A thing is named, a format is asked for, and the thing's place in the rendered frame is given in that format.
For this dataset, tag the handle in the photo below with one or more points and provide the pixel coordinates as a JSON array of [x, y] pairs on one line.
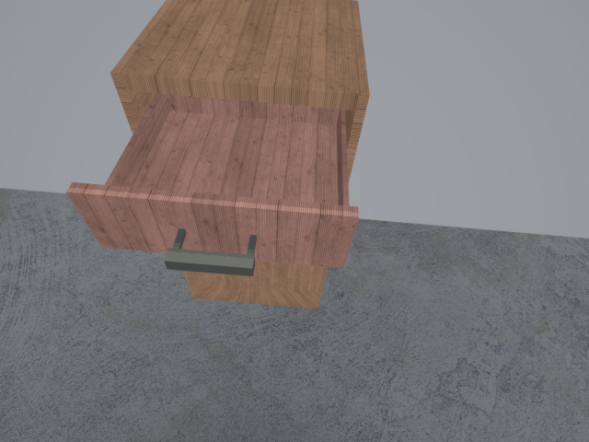
[[210, 261]]

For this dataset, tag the cabinet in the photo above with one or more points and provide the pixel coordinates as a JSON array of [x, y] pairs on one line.
[[293, 52]]

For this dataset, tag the drawer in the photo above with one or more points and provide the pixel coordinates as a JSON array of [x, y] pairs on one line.
[[223, 170]]

